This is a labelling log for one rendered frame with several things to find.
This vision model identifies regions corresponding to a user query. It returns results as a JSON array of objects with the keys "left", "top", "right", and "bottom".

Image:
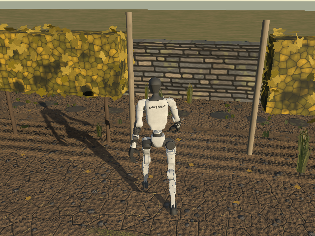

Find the right robot foot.
[{"left": 169, "top": 201, "right": 177, "bottom": 215}]

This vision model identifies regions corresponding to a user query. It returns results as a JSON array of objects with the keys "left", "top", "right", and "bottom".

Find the robot right upper arm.
[{"left": 166, "top": 97, "right": 180, "bottom": 122}]

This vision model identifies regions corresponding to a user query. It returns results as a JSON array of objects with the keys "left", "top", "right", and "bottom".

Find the robot right forearm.
[{"left": 175, "top": 115, "right": 181, "bottom": 128}]

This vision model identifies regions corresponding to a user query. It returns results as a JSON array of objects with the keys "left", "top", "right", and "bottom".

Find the robot right hand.
[{"left": 169, "top": 124, "right": 180, "bottom": 133}]

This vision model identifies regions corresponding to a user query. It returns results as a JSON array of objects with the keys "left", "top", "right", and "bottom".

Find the humanoid robot torso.
[{"left": 145, "top": 96, "right": 168, "bottom": 148}]

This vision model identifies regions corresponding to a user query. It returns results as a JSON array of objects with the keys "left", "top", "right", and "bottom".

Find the robot left hand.
[{"left": 128, "top": 147, "right": 140, "bottom": 164}]

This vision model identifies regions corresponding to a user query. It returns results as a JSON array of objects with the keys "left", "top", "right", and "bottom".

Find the robot left upper arm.
[{"left": 136, "top": 99, "right": 146, "bottom": 128}]

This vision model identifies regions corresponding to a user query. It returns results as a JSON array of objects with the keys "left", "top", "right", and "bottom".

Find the robot left forearm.
[{"left": 130, "top": 120, "right": 141, "bottom": 148}]

